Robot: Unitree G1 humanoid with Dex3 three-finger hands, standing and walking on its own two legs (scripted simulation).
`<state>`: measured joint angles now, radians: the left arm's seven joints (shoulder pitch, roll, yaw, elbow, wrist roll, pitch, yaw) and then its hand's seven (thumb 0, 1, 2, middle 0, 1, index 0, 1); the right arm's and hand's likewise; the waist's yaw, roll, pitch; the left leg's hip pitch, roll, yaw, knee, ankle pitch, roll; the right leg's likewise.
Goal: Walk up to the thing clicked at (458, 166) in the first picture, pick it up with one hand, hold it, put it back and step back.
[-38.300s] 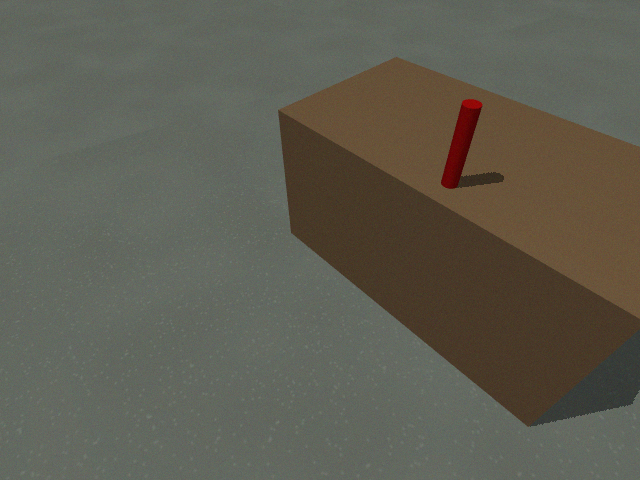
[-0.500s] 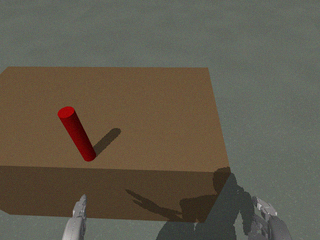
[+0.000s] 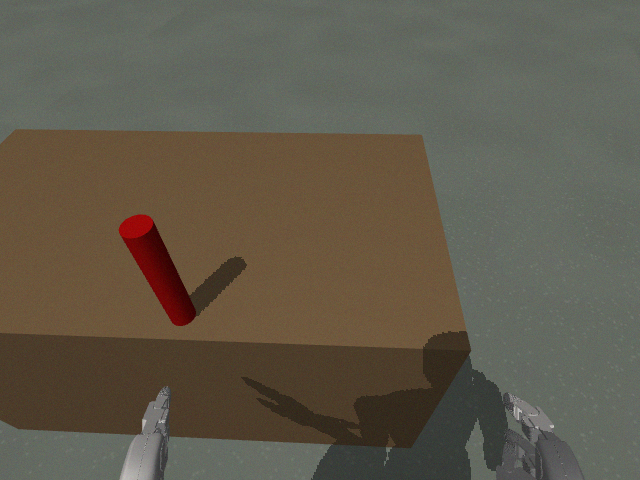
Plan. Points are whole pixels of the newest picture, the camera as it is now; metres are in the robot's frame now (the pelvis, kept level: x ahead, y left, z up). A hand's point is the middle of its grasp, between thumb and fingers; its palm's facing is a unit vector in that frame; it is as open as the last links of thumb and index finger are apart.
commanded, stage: home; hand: left
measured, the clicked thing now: (163, 276) +0.42 +0.28 +0.00
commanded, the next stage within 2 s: stand in 1.36 s
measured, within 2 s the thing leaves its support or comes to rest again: neither
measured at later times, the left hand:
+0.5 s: hand (204, 473) +0.17 +0.17 -0.05, palm faces +0.12 -0.97 -0.22, open 17.6 cm
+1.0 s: hand (199, 477) +0.17 +0.18 -0.05, palm faces +0.11 -0.96 -0.25, open 17.5 cm
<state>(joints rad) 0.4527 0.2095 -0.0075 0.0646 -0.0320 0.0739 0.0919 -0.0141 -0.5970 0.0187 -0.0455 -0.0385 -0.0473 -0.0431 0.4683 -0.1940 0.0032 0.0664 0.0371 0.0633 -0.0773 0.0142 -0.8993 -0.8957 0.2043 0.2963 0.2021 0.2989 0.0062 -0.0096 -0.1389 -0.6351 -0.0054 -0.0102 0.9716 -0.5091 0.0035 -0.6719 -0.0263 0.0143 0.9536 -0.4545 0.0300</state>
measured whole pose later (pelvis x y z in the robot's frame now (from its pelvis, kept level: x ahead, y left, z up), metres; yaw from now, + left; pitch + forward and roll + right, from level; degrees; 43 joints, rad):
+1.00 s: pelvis +0.00 -0.01 +0.00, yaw +1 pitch +9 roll -2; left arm 0.50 0.22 -0.01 -0.01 -0.02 0.14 0.13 -0.01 -0.54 0.06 -0.05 -0.05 -0.05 -0.05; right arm 0.35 -0.22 0.02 0.37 0.04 0.00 -0.11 0.01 -0.90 -0.90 0.20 0.30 0.20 0.30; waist -0.02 0.01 -0.12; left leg -0.63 0.02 -0.04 0.99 -0.52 -0.01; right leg -0.65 -0.01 -0.02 0.94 -0.46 0.02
